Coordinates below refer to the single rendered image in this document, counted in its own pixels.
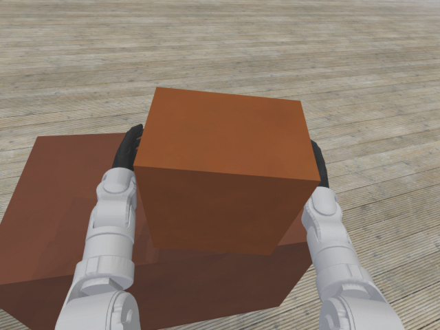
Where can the carton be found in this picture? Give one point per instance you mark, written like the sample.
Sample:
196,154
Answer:
223,172

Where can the robot left forearm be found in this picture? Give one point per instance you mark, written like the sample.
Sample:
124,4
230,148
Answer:
107,264

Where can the robot right hand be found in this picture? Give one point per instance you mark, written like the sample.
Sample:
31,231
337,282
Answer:
321,165

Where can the robot left hand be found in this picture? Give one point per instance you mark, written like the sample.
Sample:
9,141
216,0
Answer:
125,156

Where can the robot right forearm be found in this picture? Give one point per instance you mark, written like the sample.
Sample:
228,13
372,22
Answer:
338,269

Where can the robot left upper arm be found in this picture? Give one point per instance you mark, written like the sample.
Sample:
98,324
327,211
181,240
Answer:
115,310

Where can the robot right upper arm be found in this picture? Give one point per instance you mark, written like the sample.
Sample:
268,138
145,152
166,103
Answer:
349,313

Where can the pedestal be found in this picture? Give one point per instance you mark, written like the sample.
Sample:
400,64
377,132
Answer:
43,232

